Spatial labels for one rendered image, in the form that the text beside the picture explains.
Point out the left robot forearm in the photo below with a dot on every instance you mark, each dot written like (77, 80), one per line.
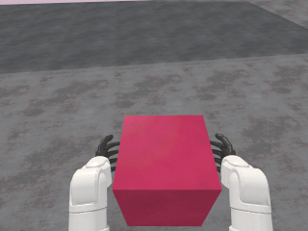
(88, 196)

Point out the left robot hand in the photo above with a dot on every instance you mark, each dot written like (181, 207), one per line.
(103, 147)

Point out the right robot forearm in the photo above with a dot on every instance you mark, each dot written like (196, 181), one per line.
(249, 195)

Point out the right robot hand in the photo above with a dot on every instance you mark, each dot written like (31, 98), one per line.
(226, 149)

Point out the carton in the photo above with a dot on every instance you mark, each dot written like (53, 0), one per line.
(165, 173)

